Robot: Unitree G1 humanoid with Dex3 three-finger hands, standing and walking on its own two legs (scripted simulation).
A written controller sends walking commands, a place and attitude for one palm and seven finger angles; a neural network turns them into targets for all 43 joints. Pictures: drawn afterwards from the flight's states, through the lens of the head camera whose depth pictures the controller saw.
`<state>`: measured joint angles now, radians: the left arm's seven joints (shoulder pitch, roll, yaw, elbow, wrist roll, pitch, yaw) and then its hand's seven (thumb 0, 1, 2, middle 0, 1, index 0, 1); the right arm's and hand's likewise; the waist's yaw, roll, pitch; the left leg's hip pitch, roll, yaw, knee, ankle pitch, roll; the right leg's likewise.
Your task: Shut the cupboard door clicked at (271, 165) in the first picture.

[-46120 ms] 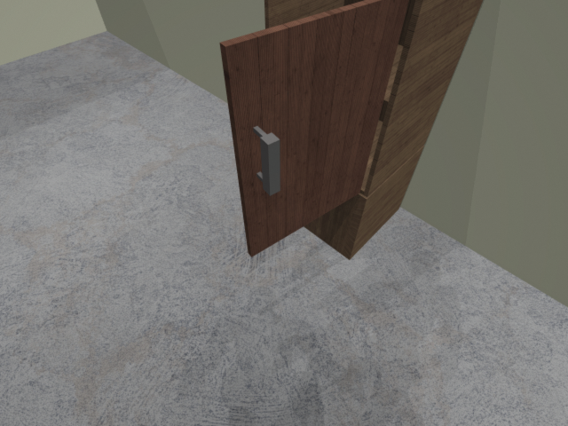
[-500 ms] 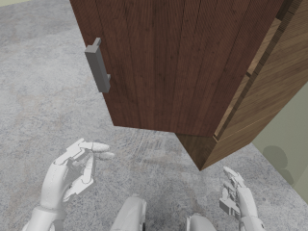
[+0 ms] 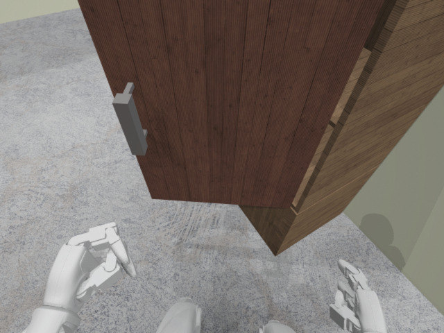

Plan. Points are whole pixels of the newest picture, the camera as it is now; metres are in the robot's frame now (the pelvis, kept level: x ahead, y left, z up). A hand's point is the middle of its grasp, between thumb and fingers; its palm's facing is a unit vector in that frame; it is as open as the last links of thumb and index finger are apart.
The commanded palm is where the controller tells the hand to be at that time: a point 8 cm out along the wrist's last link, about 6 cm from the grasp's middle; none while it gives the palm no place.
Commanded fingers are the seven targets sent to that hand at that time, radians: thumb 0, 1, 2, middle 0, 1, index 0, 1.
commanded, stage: raise the hand and make a fist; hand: left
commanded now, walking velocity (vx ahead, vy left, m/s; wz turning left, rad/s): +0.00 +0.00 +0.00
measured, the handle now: (135, 119) +0.48 +0.21 +0.10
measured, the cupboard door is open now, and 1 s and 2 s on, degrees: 55 55 55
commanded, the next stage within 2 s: bring the fist close to the handle in 0.74 s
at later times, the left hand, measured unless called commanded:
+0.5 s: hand (107, 240) +0.23 +0.19 +0.10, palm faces -0.01 -1.00 -0.03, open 3.1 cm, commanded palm +0.21 +0.24 +0.10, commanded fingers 0.00 0.90 0.90 -1.30 -1.50 -1.30 -1.50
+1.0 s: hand (113, 237) +0.24 +0.18 +0.09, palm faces -0.01 -1.00 -0.04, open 3.2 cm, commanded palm +0.23 +0.24 +0.10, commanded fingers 0.00 0.90 0.90 -1.30 -1.50 -1.30 -1.50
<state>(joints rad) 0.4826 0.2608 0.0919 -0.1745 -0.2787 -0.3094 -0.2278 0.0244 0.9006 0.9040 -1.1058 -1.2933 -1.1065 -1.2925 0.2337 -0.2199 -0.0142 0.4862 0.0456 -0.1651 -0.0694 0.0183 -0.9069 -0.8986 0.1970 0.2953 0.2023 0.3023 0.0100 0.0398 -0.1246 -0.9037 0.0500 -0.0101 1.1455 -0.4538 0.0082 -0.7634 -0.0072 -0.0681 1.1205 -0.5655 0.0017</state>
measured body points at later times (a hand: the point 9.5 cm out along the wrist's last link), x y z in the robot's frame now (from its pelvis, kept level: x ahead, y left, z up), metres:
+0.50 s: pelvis +0.01 +0.00 +0.02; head +0.04 -0.01 +0.47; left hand +0.23 +0.24 +0.10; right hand +0.18 -0.23 -0.06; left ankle +0.06 +0.11 -0.65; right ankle +0.00 -0.13 -0.65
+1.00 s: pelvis +0.00 -0.01 +0.02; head +0.05 -0.01 +0.47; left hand +0.24 +0.24 +0.10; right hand +0.19 -0.23 -0.06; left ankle +0.06 +0.11 -0.65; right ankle +0.00 -0.13 -0.65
